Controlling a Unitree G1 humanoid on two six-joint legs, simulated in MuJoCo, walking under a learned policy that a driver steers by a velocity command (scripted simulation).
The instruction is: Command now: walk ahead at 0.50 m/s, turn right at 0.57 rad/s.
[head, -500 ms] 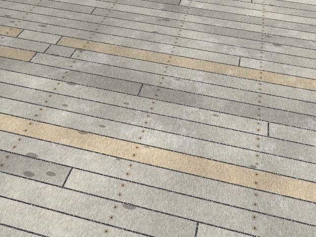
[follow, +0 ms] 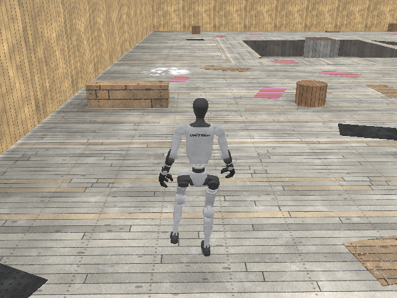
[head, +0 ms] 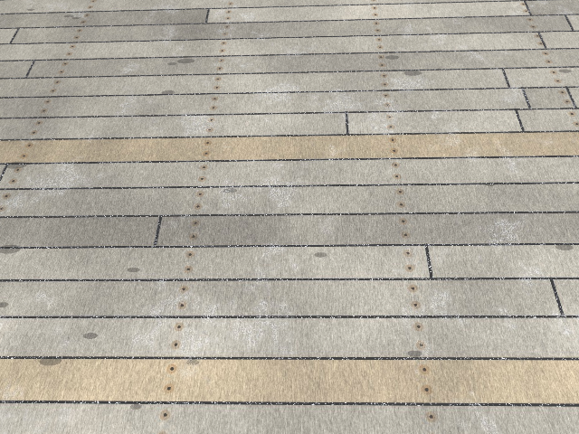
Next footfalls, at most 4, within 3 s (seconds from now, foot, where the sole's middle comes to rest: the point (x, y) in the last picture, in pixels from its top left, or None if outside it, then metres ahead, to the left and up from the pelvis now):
0.22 left None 0.32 0.13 -0.78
0.56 right None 0.24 -0.10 -0.78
0.88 left None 0.28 0.17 -0.78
1.34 right None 0.33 -0.04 -0.78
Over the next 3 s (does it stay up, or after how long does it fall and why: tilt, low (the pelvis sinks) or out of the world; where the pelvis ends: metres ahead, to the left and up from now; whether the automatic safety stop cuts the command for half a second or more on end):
stays up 1.08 0.30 0.00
